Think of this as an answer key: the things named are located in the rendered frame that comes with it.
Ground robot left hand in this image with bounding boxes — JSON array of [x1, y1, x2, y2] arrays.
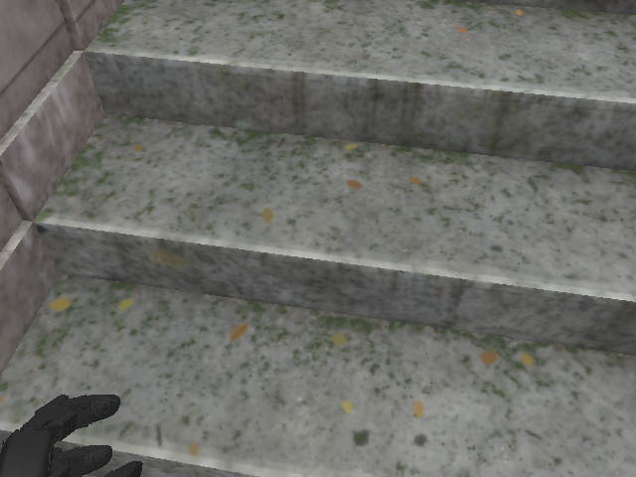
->
[[0, 395, 143, 477]]

